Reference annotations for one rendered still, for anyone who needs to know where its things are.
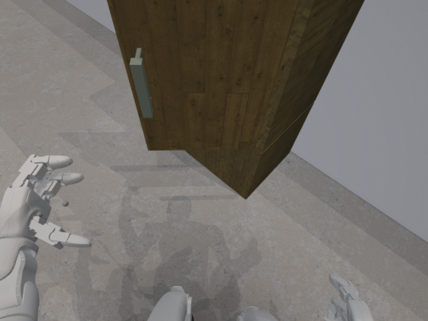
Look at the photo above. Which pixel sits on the robot right hand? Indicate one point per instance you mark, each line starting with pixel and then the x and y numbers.
pixel 354 310

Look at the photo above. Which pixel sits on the robot left forearm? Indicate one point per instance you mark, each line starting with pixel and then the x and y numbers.
pixel 19 296

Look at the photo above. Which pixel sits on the cupboard door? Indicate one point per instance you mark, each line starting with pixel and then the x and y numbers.
pixel 211 66

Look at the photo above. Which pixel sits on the handle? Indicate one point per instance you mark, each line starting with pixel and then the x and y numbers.
pixel 141 84

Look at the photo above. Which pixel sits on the robot left thigh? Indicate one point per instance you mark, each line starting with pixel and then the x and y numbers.
pixel 173 306

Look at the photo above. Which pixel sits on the robot left shin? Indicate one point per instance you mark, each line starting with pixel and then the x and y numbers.
pixel 177 288

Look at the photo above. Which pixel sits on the robot left hand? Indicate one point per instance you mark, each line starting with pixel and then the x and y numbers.
pixel 21 203

